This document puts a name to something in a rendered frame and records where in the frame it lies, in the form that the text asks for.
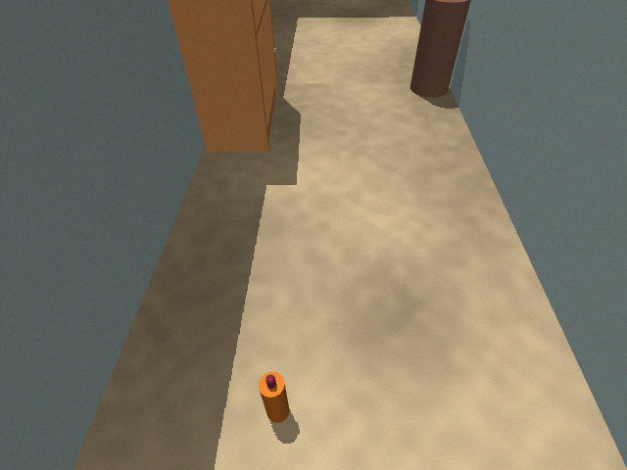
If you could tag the bottle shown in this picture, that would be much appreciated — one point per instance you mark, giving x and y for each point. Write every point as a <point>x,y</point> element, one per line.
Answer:
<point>273,392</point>

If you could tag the bookshelf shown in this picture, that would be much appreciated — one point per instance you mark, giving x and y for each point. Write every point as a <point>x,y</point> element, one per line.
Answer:
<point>228,52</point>

